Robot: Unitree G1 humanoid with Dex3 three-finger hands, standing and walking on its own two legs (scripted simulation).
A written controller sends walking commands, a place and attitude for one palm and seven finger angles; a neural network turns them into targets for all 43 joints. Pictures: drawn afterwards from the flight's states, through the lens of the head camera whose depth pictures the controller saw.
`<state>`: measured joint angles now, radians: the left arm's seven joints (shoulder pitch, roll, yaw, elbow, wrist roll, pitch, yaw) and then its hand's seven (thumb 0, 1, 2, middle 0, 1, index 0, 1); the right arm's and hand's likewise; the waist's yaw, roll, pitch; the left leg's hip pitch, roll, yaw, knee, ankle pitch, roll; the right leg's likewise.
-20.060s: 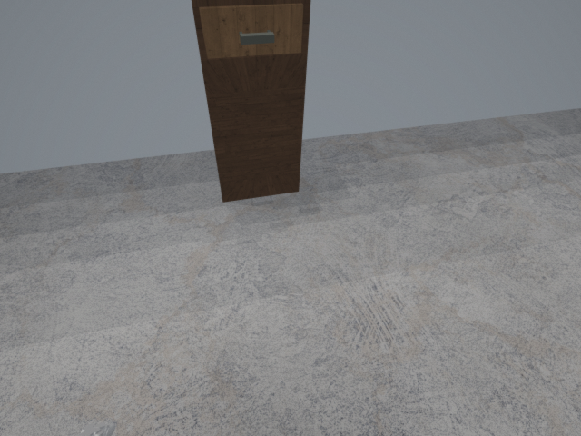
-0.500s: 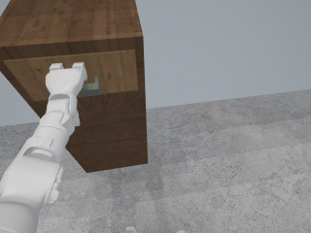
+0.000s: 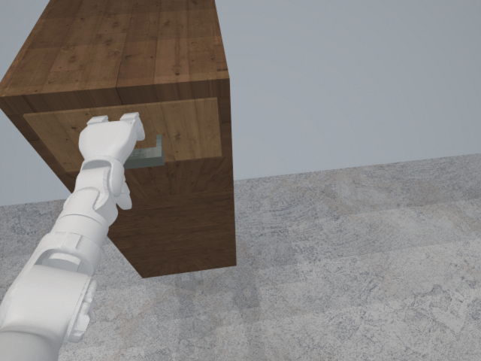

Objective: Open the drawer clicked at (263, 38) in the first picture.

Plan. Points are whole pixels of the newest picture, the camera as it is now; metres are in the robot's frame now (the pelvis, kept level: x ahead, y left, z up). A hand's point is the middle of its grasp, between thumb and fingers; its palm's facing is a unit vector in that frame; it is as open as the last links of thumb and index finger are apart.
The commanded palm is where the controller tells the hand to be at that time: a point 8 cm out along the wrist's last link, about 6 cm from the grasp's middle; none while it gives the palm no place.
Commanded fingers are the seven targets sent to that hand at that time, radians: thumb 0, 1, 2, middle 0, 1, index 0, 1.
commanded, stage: lift the fingers back up to retry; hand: left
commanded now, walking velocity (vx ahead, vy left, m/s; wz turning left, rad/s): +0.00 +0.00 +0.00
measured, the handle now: (134, 150) +0.50 +0.21 +0.04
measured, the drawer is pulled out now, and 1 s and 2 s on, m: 0.00 0.00 0.00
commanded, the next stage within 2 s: re-aim the fingers above the handle in 0.30 s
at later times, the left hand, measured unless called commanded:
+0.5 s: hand (122, 150) +0.45 +0.20 +0.10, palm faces -0.03 -0.05 -1.00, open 13.8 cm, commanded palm +0.42 +0.21 +0.16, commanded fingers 0.00 -0.50 0.30 -0.30 -1.20 -0.30 -1.20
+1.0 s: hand (130, 141) +0.46 +0.19 +0.11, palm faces +0.02 -0.04 -1.00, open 13.7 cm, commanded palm +0.43 +0.21 +0.16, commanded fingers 0.00 -0.50 0.30 -0.30 -1.20 -0.30 -1.20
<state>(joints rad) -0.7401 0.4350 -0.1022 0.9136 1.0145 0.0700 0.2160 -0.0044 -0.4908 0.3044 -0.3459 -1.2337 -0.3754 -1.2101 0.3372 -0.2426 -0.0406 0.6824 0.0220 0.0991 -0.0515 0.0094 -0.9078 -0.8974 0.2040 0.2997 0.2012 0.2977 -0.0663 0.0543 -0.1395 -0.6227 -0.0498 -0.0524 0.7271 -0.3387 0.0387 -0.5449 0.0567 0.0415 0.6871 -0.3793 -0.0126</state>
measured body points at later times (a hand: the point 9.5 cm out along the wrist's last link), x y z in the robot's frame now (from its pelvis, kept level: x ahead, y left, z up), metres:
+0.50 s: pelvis +0.01 -0.02 +0.01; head +0.04 -0.04 +0.46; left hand +0.44 +0.20 +0.16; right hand +0.12 -0.28 -0.12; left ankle +0.00 +0.09 -0.71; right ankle -0.03 -0.12 -0.71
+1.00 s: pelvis +0.01 -0.01 +0.01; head +0.04 -0.04 +0.46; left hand +0.45 +0.19 +0.16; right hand +0.08 -0.27 -0.13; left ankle +0.00 +0.09 -0.71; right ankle -0.03 -0.12 -0.71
